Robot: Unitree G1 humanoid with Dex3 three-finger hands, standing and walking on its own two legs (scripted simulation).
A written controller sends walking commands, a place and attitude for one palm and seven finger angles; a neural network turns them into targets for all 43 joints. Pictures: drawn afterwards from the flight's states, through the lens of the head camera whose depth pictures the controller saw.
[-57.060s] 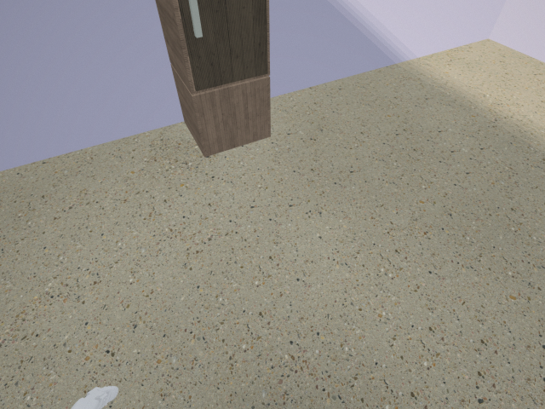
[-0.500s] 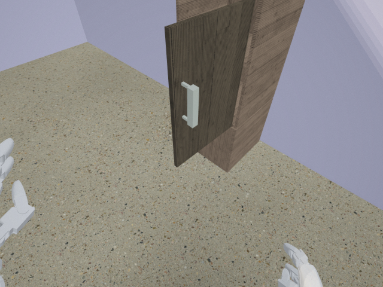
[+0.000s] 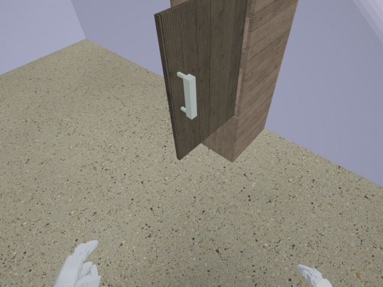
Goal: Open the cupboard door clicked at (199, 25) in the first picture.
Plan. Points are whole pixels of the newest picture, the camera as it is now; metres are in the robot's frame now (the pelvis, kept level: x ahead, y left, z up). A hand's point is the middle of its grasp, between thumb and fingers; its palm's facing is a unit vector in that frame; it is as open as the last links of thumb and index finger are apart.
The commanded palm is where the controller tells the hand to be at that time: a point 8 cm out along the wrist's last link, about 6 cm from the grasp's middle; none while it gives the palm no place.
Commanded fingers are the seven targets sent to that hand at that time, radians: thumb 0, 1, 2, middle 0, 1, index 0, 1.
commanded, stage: let the arm hang, fingers relaxed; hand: left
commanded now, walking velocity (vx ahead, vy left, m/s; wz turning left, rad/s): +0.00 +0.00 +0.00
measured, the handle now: (186, 95) +0.68 +0.04 +0.00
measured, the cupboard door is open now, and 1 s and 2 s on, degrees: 87 87 87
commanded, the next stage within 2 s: look to check the result in 0.90 s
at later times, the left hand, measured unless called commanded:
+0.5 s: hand out of the picture +0.02 +0.22 -0.15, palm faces +0.02 -0.94 -0.33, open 7.3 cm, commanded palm none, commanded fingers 0.00 0.90 0.90 -0.20 -0.30 -0.20 -0.30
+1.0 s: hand out of the picture +0.11 +0.20 -0.15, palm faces -0.01 -0.96 -0.28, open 7.4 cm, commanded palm none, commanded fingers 0.00 0.90 0.90 -0.20 -0.30 -0.20 -0.30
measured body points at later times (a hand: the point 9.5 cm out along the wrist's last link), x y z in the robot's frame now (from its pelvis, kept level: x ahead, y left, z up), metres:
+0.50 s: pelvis +0.01 -0.01 +0.01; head +0.03 -0.03 +0.46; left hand +0.02 +0.27 -0.12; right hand +0.04 -0.26 -0.15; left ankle +0.05 +0.10 -0.73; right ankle +0.04 -0.12 -0.73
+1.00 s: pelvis +0.04 -0.02 +0.02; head +0.06 -0.03 +0.47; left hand +0.11 +0.25 -0.12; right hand +0.09 -0.29 -0.13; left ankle +0.05 +0.10 -0.73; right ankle +0.04 -0.12 -0.73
